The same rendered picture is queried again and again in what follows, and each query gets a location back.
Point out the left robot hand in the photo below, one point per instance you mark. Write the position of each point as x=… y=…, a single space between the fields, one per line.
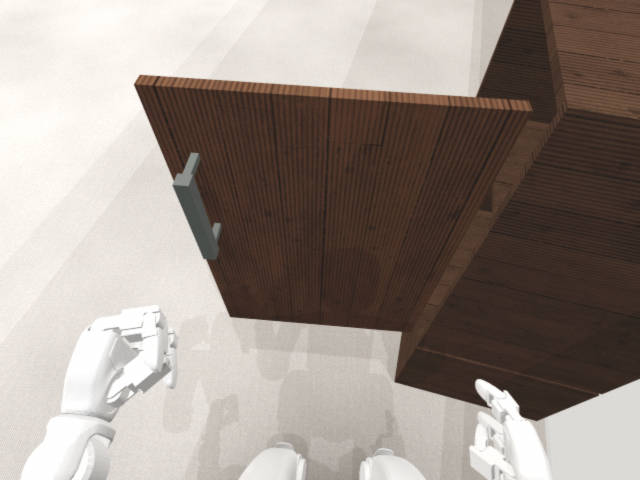
x=92 y=385

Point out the right robot hand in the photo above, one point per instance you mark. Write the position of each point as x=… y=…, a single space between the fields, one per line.
x=518 y=453

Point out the handle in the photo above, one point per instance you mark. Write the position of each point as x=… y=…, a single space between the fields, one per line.
x=189 y=197

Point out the right robot shin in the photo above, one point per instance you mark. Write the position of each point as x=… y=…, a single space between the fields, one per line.
x=383 y=452

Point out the right robot thigh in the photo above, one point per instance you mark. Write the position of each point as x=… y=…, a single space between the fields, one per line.
x=387 y=467

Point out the cupboard door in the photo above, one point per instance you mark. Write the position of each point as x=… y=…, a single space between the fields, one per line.
x=339 y=207

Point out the robot left forearm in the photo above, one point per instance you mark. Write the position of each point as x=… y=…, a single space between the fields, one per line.
x=75 y=448

